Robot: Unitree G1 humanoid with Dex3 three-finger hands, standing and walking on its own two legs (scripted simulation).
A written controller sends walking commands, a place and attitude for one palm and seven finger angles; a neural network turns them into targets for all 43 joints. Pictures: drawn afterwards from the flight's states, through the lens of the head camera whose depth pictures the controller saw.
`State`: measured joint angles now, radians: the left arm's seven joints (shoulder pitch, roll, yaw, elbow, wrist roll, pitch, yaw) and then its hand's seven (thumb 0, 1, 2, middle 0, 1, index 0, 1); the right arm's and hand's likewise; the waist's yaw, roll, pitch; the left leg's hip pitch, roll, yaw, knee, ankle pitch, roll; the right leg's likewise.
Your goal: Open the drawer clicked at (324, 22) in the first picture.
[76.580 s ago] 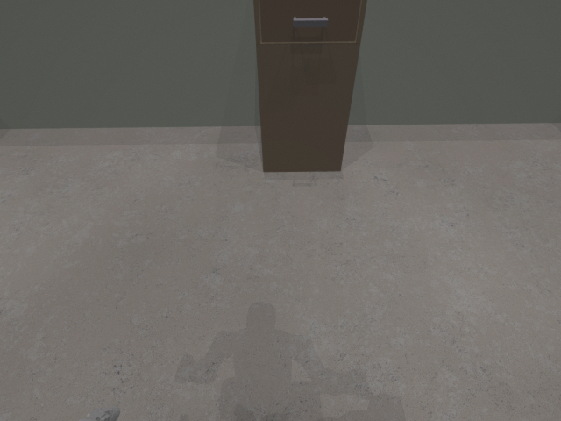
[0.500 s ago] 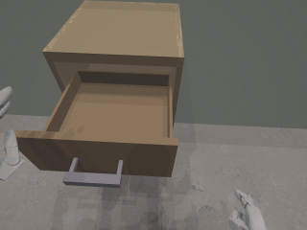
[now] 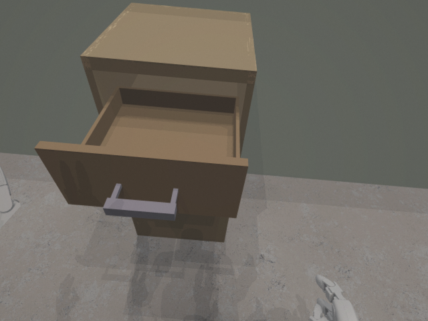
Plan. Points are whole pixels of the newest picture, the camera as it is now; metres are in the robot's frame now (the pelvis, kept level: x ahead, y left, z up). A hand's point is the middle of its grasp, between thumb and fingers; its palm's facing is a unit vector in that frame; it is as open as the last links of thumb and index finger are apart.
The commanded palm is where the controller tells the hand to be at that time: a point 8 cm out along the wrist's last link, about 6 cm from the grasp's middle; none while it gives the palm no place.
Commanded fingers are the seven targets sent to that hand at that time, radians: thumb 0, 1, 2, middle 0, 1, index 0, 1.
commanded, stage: step back with the hand held close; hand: left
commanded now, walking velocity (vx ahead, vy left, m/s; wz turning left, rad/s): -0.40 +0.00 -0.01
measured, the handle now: (143, 200) +0.33 +0.16 +0.04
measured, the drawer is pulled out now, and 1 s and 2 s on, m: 0.29 0.29 0.29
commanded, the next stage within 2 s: stop stepping back and stand still in 0.22 s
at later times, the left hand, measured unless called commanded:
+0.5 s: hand out of the picture +0.07 +0.21 +0.21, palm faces +0.35 -0.79 -0.50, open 7.4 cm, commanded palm +0.00 +0.25 +0.23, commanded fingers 0.00 0.90 0.90 -0.20 -0.30 -0.20 -0.30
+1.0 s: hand out of the picture -0.01 +0.19 +0.22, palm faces +0.40 -0.79 -0.47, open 7.4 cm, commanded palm -0.06 +0.24 +0.23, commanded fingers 0.00 0.90 0.90 -0.20 -0.30 -0.20 -0.30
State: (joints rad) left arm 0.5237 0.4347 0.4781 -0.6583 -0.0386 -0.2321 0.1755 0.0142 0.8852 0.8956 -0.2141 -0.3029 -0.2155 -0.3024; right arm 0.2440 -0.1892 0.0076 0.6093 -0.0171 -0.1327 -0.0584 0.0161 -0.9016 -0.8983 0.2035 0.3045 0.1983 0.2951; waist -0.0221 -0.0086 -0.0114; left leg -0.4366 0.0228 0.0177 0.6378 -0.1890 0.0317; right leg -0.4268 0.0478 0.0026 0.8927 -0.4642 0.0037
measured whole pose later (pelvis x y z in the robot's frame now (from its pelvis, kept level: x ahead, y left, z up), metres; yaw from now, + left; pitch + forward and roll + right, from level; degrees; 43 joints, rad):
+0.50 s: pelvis -0.13 -0.03 +0.01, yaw +0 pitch +1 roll +1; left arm 0.62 0.47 0.48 -0.74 -0.05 -0.22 0.14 0.02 0.88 0.90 -0.22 -0.30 -0.22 -0.30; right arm 0.17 -0.18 -0.01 0.58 0.00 -0.12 -0.05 0.02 -0.90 -0.90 0.20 0.30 0.20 0.29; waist -0.02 -0.09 0.05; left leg -0.34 0.01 0.04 0.56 -0.24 0.00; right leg -0.38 -0.01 -0.03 0.68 -0.41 0.02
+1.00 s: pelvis -0.19 -0.04 +0.01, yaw +1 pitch -1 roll +0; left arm 0.64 0.44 0.42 -0.71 -0.02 -0.18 0.16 0.02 0.89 0.90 -0.21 -0.30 -0.21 -0.30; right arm 0.30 -0.18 0.03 0.64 0.00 -0.13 -0.04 0.02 -0.90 -0.90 0.20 0.30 0.20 0.30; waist -0.02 -0.04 -0.04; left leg -0.27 0.02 0.05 0.56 -0.27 0.01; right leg -0.28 0.01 -0.08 0.61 -0.37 0.00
